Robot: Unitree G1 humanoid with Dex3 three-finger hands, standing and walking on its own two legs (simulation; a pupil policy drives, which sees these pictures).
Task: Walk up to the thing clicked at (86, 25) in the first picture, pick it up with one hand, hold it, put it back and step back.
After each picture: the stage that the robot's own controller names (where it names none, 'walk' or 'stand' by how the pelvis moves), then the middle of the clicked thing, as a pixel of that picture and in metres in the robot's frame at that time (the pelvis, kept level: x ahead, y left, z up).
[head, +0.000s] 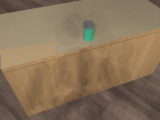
stand; (88, 31) +0.86 -0.01 -0.11
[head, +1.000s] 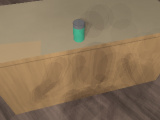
rise first; (78, 31) +0.77 +0.07 -0.08
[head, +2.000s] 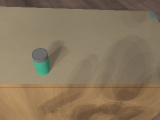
rise first; (41, 62) +0.49 +0.25 -0.08
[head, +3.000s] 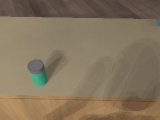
stand; (38, 73) +0.47 +0.24 -0.08
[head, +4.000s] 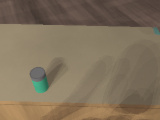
stand; (39, 80) +0.46 +0.23 -0.11
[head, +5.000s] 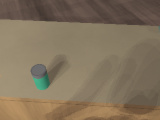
stand; (40, 77) +0.47 +0.22 -0.11
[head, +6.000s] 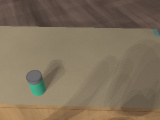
stand; (36, 83) +0.45 +0.24 -0.11
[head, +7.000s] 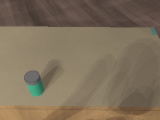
stand; (34, 83) +0.45 +0.25 -0.11
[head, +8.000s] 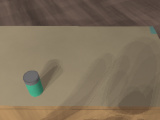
rise first; (33, 83) +0.44 +0.25 -0.11
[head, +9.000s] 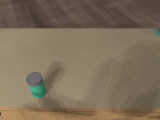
rise first; (36, 85) +0.43 +0.25 -0.11
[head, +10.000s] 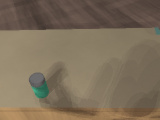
go down; (39, 85) +0.44 +0.25 -0.11
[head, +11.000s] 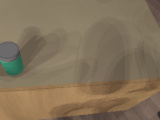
go down; (11, 59) +0.45 +0.23 -0.04
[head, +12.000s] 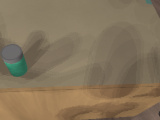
approach; (15, 61) +0.45 +0.24 -0.04
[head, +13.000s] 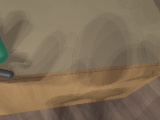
close in; out of the picture +0.47 +0.25 +0.01
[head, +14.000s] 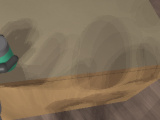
lift; (1, 54) +0.45 +0.22 +0.00
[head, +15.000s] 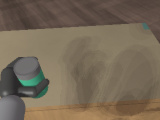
lift; (32, 78) +0.32 +0.17 +0.13
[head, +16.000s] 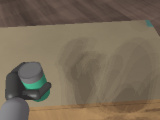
hold; (35, 82) +0.33 +0.17 +0.09
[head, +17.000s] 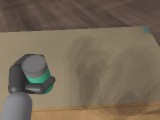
hold; (39, 75) +0.34 +0.15 +0.12
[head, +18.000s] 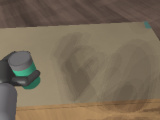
crouch; (25, 70) +0.37 +0.20 +0.10
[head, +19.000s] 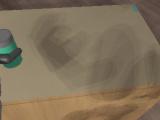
lower; (6, 49) +0.46 +0.23 +0.08
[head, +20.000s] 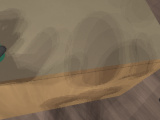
lower; out of the picture +0.48 +0.24 +0.01
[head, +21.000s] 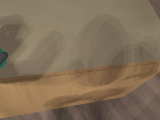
lower; out of the picture +0.46 +0.24 +0.01
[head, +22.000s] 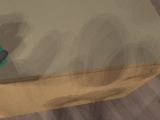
lower; out of the picture +0.46 +0.24 +0.01
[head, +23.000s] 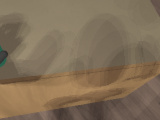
lower; out of the picture +0.46 +0.25 +0.01
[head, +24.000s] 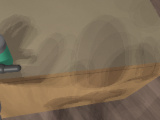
open; out of the picture +0.45 +0.23 +0.01
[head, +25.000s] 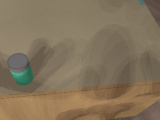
sink last; (21, 70) +0.43 +0.21 -0.03
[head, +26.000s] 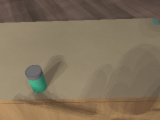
stand; (36, 79) +0.44 +0.24 -0.05
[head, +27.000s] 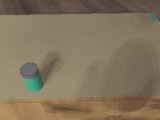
stand; (32, 77) +0.43 +0.23 -0.04
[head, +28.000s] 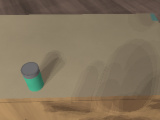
stand; (33, 77) +0.43 +0.23 -0.04
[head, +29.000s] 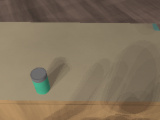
stand; (40, 81) +0.44 +0.22 -0.09
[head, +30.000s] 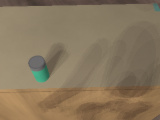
walk; (39, 69) +0.46 +0.21 -0.10
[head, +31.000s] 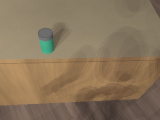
walk; (46, 41) +0.61 +0.20 -0.10
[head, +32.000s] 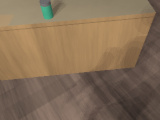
walk; (46, 9) +0.94 +0.30 -0.09
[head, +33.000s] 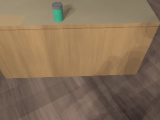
stand; (58, 12) +0.99 +0.22 -0.10
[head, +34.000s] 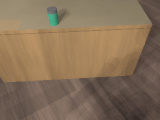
stand; (53, 16) +1.01 +0.24 -0.11
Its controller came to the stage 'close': yes
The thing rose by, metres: 0.21
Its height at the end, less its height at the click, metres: +0.00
